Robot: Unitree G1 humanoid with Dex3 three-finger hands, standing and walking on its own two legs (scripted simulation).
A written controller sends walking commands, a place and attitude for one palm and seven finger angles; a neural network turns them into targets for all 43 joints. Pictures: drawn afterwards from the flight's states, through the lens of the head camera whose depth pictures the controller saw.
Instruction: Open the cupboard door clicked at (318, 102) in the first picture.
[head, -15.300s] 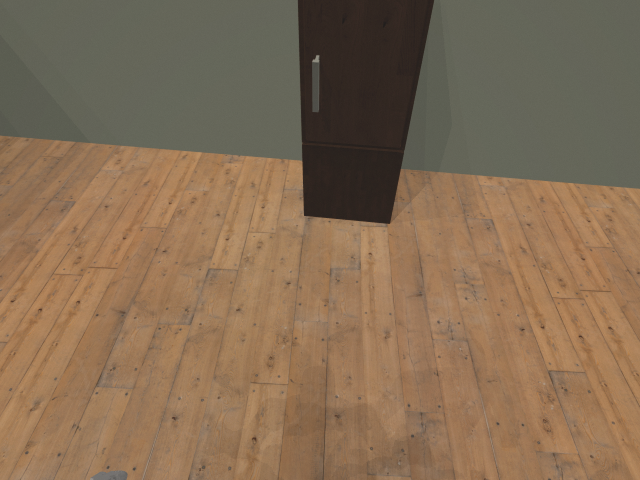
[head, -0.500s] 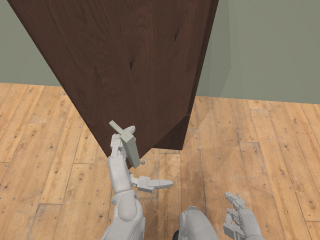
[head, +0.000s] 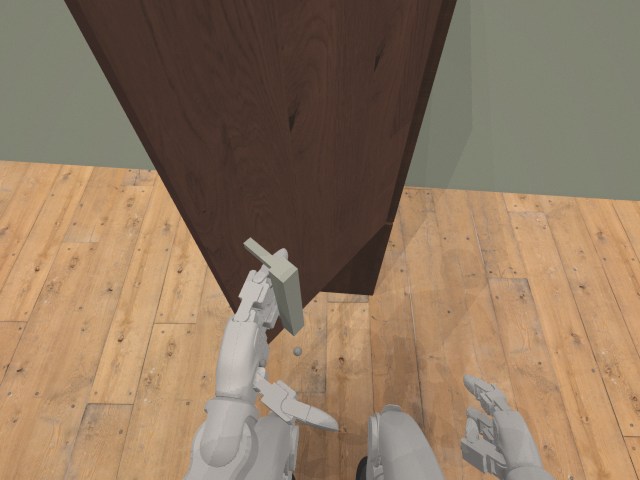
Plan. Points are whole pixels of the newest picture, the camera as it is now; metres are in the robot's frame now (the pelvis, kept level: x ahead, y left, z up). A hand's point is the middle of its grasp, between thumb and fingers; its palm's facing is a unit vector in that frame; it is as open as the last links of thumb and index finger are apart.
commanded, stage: slide the hand sideways off the handle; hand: left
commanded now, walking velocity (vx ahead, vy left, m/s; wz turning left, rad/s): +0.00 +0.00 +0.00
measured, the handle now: (276, 291) +0.34 +0.07 +0.03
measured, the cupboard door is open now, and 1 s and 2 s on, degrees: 53 53 53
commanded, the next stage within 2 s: draw the hand back to the body in 0.88 s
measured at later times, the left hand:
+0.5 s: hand (261, 384) +0.23 +0.08 +0.02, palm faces -0.08 -1.00 +0.02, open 16.1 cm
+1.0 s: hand (218, 425) +0.19 +0.12 +0.02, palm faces -0.07 -1.00 +0.01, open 16.3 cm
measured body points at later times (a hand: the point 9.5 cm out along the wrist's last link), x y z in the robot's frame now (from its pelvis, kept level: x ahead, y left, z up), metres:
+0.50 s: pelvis +0.01 +0.00 -0.01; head +0.12 +0.01 +0.43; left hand +0.23 +0.13 +0.02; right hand +0.22 -0.21 -0.09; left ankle +0.01 +0.11 -0.60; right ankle +0.05 -0.10 -0.60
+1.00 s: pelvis +0.00 +0.00 -0.02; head +0.10 +0.01 +0.41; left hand +0.19 +0.17 +0.02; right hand +0.23 -0.22 -0.10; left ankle +0.01 +0.11 -0.60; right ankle +0.05 -0.10 -0.60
